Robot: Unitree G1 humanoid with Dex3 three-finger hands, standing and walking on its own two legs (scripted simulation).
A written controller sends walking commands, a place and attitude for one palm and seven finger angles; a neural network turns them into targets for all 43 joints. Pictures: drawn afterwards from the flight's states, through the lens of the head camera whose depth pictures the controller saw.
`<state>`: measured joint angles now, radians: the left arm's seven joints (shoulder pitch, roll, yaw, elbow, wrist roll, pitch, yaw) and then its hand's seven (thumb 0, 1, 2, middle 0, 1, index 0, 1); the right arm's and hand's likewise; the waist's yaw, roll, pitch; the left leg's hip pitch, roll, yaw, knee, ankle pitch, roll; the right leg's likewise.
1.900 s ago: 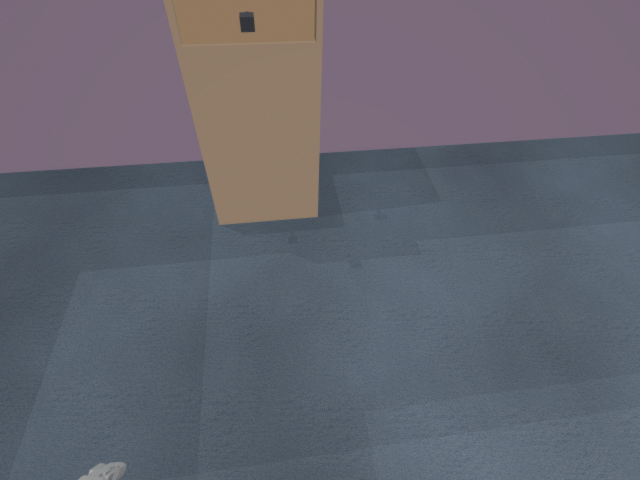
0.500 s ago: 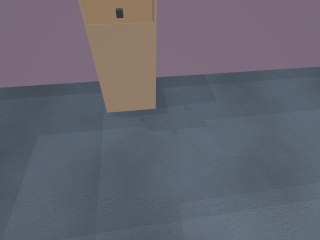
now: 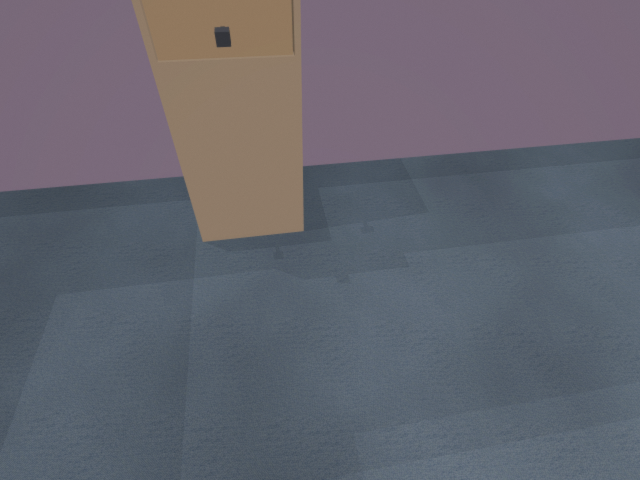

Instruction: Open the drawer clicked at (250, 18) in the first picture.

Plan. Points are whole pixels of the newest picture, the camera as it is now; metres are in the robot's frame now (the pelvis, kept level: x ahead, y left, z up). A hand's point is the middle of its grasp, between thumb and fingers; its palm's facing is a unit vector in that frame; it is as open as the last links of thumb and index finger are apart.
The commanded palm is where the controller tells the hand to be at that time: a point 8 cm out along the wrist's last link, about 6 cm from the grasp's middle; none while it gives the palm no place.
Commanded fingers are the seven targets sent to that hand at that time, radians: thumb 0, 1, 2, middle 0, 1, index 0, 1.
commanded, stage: walk to a spot facing it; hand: left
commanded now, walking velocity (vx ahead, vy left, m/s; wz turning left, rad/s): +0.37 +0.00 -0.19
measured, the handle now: (222, 34) +1.15 +0.34 +0.09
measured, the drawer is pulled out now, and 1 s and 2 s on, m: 0.00 0.00 0.00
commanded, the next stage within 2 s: turn to face it in 0.72 s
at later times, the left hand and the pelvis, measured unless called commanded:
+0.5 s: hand (183, 401) +0.26 +0.24 -0.15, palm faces -0.13 -0.97 -0.19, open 7.4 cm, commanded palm none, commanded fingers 0.00 0.90 0.90 -0.20 -0.30 -0.20 -0.30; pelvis +0.17 +0.06 +0.02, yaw -11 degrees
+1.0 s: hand (276, 284) +0.50 +0.12 -0.15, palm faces -0.33 -0.92 -0.22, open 7.2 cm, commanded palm none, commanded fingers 0.00 0.90 0.90 -0.20 -0.30 -0.20 -0.30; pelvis +0.37 -0.03 +0.01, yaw -20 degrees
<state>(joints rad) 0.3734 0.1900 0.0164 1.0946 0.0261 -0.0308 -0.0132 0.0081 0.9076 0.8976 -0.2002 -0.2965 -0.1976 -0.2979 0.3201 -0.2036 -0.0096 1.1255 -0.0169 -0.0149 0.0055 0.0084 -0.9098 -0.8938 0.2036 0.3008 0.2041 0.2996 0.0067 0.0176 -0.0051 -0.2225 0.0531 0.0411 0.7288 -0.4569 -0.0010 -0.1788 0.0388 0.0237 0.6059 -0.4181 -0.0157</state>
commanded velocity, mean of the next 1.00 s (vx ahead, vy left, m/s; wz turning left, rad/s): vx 0.26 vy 0.00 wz -0.18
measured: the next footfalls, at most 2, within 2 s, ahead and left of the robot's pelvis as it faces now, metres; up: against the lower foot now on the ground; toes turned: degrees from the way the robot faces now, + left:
left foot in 0.20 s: +0.17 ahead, +0.15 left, +0.00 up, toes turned +4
right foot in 0.72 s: +0.40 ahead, -0.12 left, +0.00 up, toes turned -26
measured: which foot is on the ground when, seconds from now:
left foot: up 0.00-0.18, down 0.20-0.72, up 0.74-1.00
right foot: down 0.00-0.20, up 0.22-0.70, down 0.72-1.00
